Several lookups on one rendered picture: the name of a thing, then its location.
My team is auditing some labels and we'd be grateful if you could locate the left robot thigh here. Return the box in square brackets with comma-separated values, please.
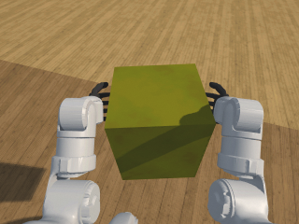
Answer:
[108, 212, 138, 224]

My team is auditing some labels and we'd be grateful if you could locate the right robot forearm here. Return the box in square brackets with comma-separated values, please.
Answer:
[213, 96, 269, 215]

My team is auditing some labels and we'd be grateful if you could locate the right robot hand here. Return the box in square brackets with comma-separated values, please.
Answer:
[206, 82, 229, 124]

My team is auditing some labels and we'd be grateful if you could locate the left robot hand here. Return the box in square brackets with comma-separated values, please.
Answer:
[89, 82, 110, 121]

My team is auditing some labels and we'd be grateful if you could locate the left robot upper arm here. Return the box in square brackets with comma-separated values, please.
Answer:
[22, 179, 100, 224]

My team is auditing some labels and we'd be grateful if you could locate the carton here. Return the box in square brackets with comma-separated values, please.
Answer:
[104, 63, 217, 180]

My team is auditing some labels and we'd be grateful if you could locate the left robot forearm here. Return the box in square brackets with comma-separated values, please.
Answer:
[42, 95, 104, 216]

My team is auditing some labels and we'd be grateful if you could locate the right robot upper arm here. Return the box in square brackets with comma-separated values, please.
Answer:
[207, 178, 277, 224]

